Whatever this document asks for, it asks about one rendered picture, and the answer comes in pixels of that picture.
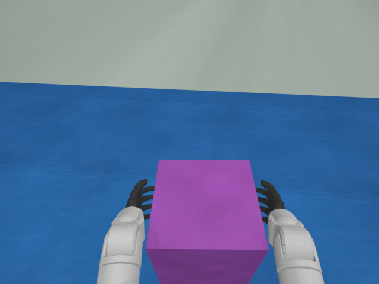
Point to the robot left forearm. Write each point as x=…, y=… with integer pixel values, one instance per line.
x=121, y=255

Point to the carton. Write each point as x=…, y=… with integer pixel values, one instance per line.
x=205, y=224

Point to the right robot hand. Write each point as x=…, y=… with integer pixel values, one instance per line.
x=273, y=202

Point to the robot right forearm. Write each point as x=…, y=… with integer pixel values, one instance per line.
x=295, y=253

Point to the left robot hand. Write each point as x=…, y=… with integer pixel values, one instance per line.
x=136, y=200

